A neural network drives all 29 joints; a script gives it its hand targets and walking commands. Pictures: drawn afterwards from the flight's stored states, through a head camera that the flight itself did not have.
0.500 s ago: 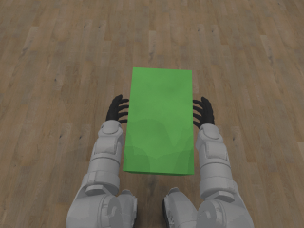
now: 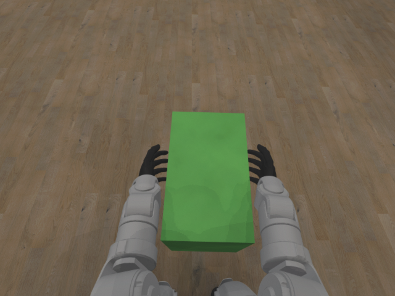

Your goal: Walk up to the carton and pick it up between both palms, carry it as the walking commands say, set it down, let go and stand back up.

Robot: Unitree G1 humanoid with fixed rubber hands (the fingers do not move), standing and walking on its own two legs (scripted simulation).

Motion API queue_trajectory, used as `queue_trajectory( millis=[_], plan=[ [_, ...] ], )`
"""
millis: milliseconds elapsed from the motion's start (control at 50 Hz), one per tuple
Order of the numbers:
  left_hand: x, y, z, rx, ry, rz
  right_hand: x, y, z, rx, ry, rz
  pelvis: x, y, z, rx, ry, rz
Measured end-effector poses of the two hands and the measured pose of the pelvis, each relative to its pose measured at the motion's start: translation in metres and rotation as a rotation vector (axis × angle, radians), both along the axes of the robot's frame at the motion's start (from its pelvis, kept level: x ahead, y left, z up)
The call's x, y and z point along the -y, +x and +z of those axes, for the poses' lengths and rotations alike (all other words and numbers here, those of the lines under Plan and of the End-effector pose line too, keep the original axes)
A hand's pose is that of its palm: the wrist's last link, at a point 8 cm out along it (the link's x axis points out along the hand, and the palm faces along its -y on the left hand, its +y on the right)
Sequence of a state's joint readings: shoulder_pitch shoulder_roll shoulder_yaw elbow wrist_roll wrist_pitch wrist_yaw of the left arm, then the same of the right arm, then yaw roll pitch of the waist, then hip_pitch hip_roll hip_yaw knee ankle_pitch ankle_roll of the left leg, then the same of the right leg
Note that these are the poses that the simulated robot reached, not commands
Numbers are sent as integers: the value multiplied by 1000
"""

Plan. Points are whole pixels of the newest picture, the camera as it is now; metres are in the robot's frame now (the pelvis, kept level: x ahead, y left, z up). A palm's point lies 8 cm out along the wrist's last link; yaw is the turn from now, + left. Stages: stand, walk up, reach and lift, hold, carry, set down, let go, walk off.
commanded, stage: reach and lift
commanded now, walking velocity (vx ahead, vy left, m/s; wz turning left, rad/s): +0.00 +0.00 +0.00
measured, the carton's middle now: (205, 185) +0.36 -0.03 -0.07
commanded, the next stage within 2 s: none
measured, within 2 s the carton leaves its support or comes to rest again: neither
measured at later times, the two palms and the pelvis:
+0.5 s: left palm (141, 171) +0.34 +0.10 +0.06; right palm (276, 170) +0.32 -0.15 +0.07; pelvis +0.01 +0.00 +0.02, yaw +1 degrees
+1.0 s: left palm (135, 171) +0.33 +0.11 +0.08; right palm (276, 168) +0.32 -0.15 +0.09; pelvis +0.01 +0.00 +0.03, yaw +0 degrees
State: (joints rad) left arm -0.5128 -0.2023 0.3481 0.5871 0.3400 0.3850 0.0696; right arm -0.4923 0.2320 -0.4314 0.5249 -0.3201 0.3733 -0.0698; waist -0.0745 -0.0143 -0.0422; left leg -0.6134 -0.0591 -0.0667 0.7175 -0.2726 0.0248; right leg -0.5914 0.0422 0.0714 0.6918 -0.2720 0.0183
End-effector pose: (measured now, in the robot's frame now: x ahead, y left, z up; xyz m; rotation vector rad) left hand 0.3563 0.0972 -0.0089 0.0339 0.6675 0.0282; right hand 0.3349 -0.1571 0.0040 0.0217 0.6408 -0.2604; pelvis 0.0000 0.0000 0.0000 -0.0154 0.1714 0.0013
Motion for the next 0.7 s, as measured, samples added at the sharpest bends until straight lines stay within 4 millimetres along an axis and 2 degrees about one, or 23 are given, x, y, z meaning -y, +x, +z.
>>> queue_trajectory(
  millis=[320, 560, 700],
  plan=[
    [-3, -13, 46, 4, 19, 7, -3, -8, 45, 1, 0, 25, -1, 8, 19, 149, 6, 8],
    [-5, -22, 78, 15, 29, 0, -4, -17, 77, 9, 3, 24, -2, 14, 25, 257, 7, 8],
    [-6, -25, 92, 14, 34, 2, -6, -20, 89, 7, 6, 25, -2, 15, 26, 300, 7, 6]
  ],
)
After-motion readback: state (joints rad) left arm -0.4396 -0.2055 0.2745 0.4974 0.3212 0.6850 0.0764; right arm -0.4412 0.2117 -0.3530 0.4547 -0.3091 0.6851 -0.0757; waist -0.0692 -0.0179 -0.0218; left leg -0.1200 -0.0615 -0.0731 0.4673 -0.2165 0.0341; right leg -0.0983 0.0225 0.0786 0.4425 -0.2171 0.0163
